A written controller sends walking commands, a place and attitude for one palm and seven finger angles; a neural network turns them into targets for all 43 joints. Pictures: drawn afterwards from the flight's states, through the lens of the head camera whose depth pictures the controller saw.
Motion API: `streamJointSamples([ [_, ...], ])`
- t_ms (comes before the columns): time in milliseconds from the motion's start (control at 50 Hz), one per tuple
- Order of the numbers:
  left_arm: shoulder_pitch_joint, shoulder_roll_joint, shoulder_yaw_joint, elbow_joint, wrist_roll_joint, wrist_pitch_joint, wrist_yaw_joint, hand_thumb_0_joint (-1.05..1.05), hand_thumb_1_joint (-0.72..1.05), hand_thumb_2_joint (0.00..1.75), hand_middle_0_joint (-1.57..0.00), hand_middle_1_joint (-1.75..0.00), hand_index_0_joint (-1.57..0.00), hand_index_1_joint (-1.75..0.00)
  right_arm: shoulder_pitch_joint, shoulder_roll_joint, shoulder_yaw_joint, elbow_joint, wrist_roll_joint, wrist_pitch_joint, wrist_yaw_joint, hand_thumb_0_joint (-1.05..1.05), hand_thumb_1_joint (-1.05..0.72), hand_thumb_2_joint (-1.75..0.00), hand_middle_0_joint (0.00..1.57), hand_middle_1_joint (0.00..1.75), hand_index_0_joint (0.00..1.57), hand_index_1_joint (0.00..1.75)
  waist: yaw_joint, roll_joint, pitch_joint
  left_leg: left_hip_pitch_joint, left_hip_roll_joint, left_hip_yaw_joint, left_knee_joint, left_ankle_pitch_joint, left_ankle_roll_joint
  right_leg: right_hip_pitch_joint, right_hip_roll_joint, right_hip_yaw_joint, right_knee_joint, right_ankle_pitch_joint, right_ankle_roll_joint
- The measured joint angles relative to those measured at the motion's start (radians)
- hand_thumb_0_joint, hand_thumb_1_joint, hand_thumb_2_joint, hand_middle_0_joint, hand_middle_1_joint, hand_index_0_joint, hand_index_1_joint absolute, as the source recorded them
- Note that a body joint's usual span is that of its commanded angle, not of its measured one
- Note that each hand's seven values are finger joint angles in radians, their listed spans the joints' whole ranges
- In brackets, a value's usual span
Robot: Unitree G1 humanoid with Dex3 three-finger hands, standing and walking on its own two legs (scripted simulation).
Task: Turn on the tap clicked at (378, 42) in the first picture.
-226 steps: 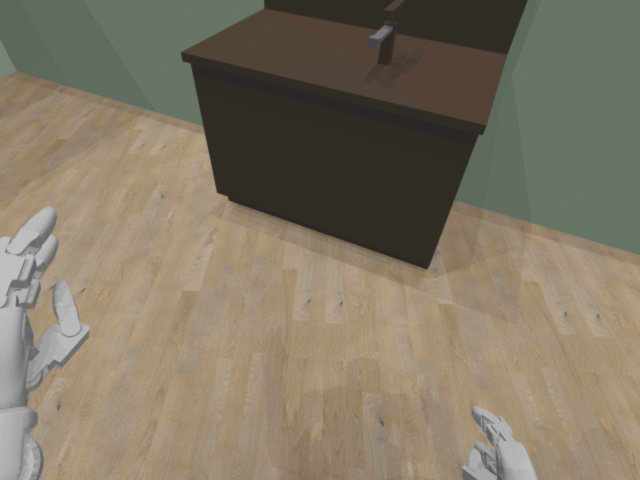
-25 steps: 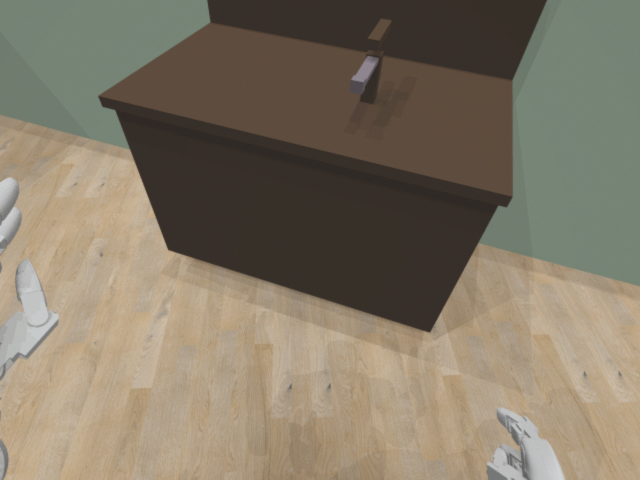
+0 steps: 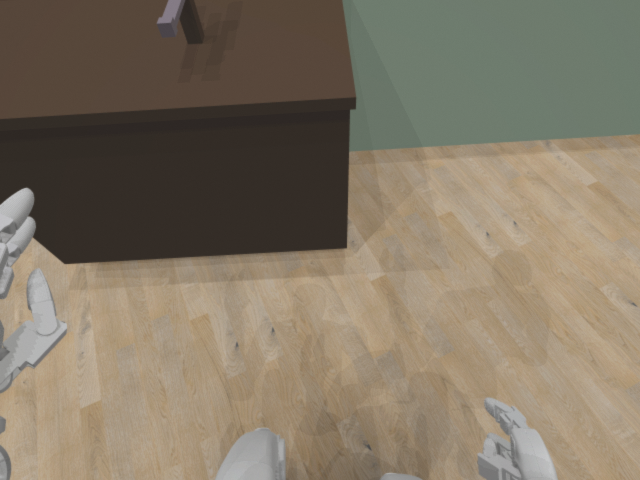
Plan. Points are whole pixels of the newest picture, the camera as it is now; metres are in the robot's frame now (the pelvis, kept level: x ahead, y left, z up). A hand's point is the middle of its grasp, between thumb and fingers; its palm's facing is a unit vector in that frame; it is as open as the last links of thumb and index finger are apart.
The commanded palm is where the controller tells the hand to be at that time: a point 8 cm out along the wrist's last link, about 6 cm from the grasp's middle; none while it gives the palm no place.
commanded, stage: turn to face it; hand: left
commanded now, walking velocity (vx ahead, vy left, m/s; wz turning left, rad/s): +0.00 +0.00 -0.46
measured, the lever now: (167, 27) +0.89 +0.35 +0.07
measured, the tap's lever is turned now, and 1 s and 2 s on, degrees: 0 0 0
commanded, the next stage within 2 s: take the last steps up to it in 0.44 s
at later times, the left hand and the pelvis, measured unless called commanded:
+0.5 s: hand (67, 339) +0.21 +0.20 +0.19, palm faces +0.25 -0.90 -0.37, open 7.4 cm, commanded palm +0.17 +0.25 +0.18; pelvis -0.05 +0.01 +0.01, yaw -12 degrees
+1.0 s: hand (90, 360) +0.20 +0.18 +0.17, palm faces +0.22 -0.87 -0.44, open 7.4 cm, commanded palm +0.16 +0.23 +0.18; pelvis -0.06 -0.01 +0.01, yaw -12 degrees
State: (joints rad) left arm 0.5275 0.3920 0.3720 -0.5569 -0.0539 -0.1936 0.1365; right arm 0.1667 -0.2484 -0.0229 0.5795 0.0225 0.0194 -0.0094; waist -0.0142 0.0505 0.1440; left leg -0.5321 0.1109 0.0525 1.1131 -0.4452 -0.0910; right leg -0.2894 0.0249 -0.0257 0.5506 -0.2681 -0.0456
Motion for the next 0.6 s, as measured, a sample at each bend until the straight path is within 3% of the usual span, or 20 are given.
streamJointSamples([
  [80,0.047,0.031,0.025,-0.017,-0.005,-0.010,0.006,0.01,0.89,0.90,-0.21,-0.30,-0.22,-0.31,0.003,-0.018,-0.026,-0.008,-0.004,0.021,-0.024,0.02,-0.91,-0.90,0.20,0.30,0.20,0.30,-0.012,-0.026,-0.025,0.013,-0.032,-0.004,-0.065,0.049,-0.001,0.009,0.022,0.037,-0.055,0.045,-0.008],
  [240,-0.006,0.026,0.024,-0.018,0.004,-0.016,0.012,0.01,0.89,0.90,-0.21,-0.30,-0.22,-0.31,0.026,-0.019,-0.027,-0.033,-0.003,0.009,-0.032,0.02,-0.91,-0.90,0.19,0.30,0.20,0.30,0.005,-0.053,-0.112,0.197,-0.060,-0.009,-0.448,0.095,0.037,-0.020,0.066,0.085,-0.052,0.070,-0.003],
  [280,-0.023,0.017,0.014,-0.010,0.010,-0.016,0.010,0.01,0.89,0.90,-0.21,-0.30,-0.22,-0.31,0.030,-0.006,-0.021,-0.035,-0.004,0.005,-0.035,0.02,-0.91,-0.90,0.19,0.30,0.20,0.30,0.007,-0.066,-0.128,0.254,-0.065,0.002,-0.558,0.169,0.070,-0.037,0.068,0.093,-0.020,0.060,0.007],
  [320,-0.044,0.011,0.011,0.014,0.017,-0.012,0.008,0.01,0.89,0.90,-0.21,-0.30,-0.22,-0.31,0.029,0.023,-0.009,-0.040,-0.007,0.004,-0.039,0.02,-0.91,-0.90,0.19,0.30,0.20,0.30,0.026,-0.102,-0.129,0.270,-0.077,0.036,-0.570,0.179,0.094,-0.063,0.053,0.110,0.053,-0.025,0.026],
  [380,-0.061,-0.006,0.005,0.056,0.029,-0.011,0.008,0.01,0.89,0.90,-0.21,-0.30,-0.21,-0.31,0.034,0.061,0.012,-0.045,-0.021,-0.023,-0.035,0.02,-0.91,-0.90,0.19,0.30,0.20,0.30,0.035,-0.088,-0.130,0.282,-0.051,0.053,-0.579,0.178,0.098,-0.134,0.037,0.058,0.305,-0.144,0.057],
  [420,-0.078,-0.021,-0.011,0.059,0.033,-0.001,0.006,0.01,0.89,0.90,-0.21,-0.30,-0.21,-0.31,0.041,0.081,0.025,-0.041,-0.020,-0.044,-0.026,0.02,-0.91,-0.90,0.20,0.30,0.20,0.30,0.044,-0.064,-0.124,0.287,-0.027,0.055,-0.588,0.188,0.094,-0.140,0.015,0.023,0.371,-0.152,0.072],
  [500,-0.091,-0.040,-0.035,0.040,0.035,-0.003,0.009,0.02,0.89,0.90,-0.21,-0.30,-0.21,-0.31,0.044,0.110,0.052,-0.027,-0.015,-0.075,-0.005,0.02,-0.90,-0.90,0.20,0.30,0.20,0.30,0.055,-0.027,-0.112,0.277,0.017,0.073,-0.587,0.202,0.078,-0.089,-0.026,-0.023,0.287,-0.161,0.090],
  [600,-0.107,0.001,-0.014,0.060,0.031,-0.003,0.005,0.01,0.90,0.90,-0.21,-0.30,-0.21,-0.31,0.042,0.127,0.070,-0.023,-0.014,-0.092,0.003,0.01,-0.90,-0.90,0.20,0.30,0.21,0.30,0.042,-0.018,-0.090,0.210,0.050,0.090,-0.517,0.196,0.047,0.039,-0.043,-0.060,0.027,-0.085,0.089],
])
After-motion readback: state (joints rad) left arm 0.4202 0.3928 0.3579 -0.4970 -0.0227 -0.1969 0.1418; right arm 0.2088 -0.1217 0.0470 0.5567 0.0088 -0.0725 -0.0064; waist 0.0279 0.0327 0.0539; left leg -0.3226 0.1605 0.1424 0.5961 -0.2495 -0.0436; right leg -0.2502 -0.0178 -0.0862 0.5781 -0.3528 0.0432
